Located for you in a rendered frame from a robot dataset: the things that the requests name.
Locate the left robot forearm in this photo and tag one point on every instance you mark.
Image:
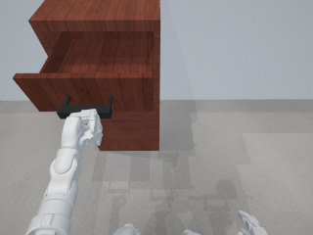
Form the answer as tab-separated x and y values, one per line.
55	210

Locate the robot left hand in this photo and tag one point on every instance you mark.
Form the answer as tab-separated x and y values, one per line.
74	129

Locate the handle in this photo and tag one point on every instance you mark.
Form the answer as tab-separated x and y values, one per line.
103	111

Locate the robot right hand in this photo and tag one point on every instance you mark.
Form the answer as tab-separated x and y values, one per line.
252	225

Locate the drawer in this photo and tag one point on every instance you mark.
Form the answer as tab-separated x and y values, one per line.
89	66

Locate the robot left shin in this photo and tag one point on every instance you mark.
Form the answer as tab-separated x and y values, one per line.
128	225

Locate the cabinet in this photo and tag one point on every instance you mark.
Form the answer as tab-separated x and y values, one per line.
125	130

